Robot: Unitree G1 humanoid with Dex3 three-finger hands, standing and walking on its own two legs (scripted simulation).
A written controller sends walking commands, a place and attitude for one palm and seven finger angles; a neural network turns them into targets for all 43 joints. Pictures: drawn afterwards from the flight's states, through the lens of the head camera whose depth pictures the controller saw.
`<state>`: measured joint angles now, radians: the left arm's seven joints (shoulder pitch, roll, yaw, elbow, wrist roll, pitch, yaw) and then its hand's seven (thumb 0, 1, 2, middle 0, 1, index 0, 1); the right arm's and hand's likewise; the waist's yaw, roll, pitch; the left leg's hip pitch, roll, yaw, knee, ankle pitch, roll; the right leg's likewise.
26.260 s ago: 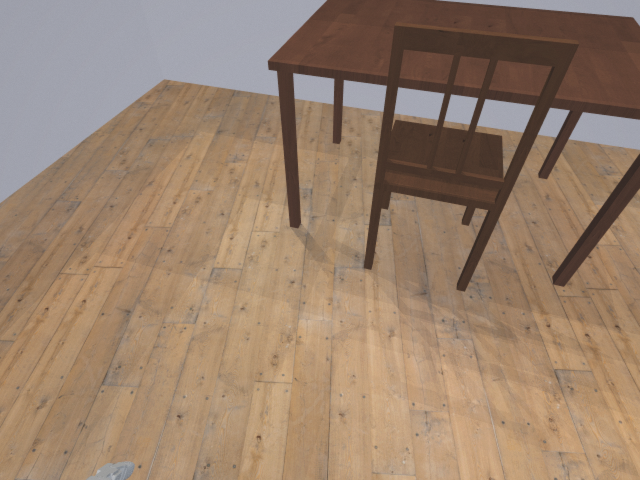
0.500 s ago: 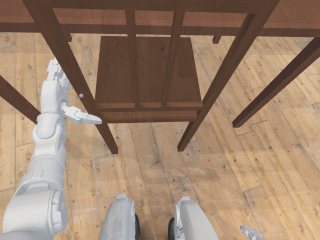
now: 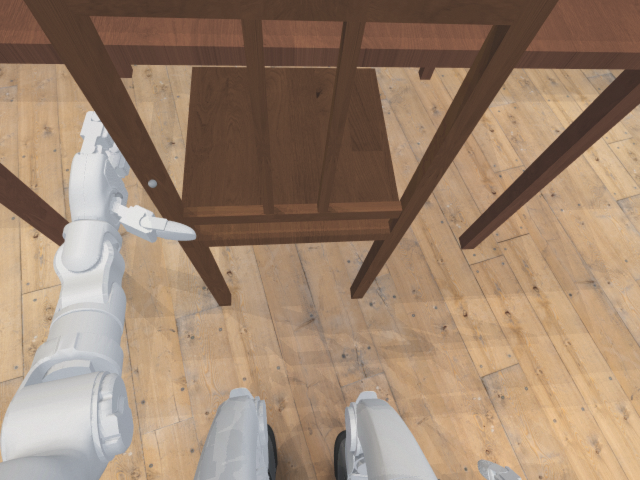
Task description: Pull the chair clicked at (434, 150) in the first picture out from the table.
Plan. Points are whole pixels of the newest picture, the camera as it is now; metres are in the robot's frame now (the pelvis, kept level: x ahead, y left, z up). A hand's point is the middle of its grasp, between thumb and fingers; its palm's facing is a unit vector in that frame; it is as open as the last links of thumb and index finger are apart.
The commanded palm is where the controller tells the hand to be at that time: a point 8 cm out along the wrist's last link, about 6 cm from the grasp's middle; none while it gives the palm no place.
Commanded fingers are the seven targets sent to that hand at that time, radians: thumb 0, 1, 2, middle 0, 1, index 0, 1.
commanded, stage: hook a spindle and tug to test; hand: left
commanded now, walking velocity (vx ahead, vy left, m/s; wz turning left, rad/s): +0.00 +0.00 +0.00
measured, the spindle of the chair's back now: (262, 142) +0.50 +0.06 +0.05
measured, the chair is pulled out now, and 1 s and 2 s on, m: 0.00 0.00 0.04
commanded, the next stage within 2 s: step backward, pulling the chair out in 1.60 s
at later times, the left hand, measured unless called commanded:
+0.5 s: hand (155, 186) +0.46 +0.18 +0.02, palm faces +0.02 -1.00 -0.05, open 14.9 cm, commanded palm +0.44 +0.22 +0.02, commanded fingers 0.00 -0.16 0.44 -0.43 -1.23 -0.43 -1.23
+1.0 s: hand (158, 183) +0.46 +0.18 +0.03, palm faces +0.04 -1.00 -0.03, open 6.1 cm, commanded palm +0.43 +0.22 +0.02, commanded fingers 0.00 0.90 0.90 -0.50 -1.45 -0.50 -1.45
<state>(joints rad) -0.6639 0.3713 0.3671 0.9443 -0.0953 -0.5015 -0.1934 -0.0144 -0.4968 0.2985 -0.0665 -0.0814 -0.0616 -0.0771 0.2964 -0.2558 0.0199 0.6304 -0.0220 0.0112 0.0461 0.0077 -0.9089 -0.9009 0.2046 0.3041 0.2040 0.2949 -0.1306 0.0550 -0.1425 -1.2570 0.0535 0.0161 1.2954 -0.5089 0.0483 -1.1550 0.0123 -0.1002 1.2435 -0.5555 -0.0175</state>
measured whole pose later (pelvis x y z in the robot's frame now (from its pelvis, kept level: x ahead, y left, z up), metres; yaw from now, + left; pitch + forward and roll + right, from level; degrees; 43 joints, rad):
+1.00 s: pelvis +0.01 +0.00 +0.01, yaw +0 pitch +26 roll -4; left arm -0.62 0.33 0.33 0.90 -0.11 -0.50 -0.15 0.01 0.62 0.77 -0.41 -1.36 -0.40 -1.39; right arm 0.29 -0.25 0.01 0.63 -0.02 0.02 0.05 0.01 -0.91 -0.90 0.20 0.30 0.20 0.29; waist -0.13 0.05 -0.15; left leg -1.22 0.05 0.02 1.28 -0.51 0.05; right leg -1.12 0.01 -0.09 1.22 -0.56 -0.01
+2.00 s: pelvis +0.03 +0.01 +0.09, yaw +1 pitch +14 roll -2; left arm -0.51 0.24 0.14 0.99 -0.03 -0.21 0.08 0.11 0.59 0.72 -0.32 -1.14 -0.45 -1.44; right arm 0.30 -0.24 0.03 0.62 0.05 0.10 -0.08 0.01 -0.91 -0.90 0.21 0.30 0.21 0.30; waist -0.09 0.03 -0.04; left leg -0.67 0.03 0.06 0.76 -0.33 0.05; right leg -0.59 0.01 -0.05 0.70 -0.36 0.01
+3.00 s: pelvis -0.06 -0.02 +0.10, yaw +1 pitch +3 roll +0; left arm -0.52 0.20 0.07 1.09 -0.05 -0.26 0.10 0.06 0.57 0.71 -0.28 -1.15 -0.50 -1.45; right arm 0.20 -0.21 0.02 0.77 0.05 -0.08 -0.11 0.01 -0.91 -0.90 0.21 0.30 0.21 0.30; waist -0.06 0.03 0.15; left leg -0.53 0.01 0.03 0.73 -0.33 -0.01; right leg -0.47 0.02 -0.05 0.66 -0.23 -0.04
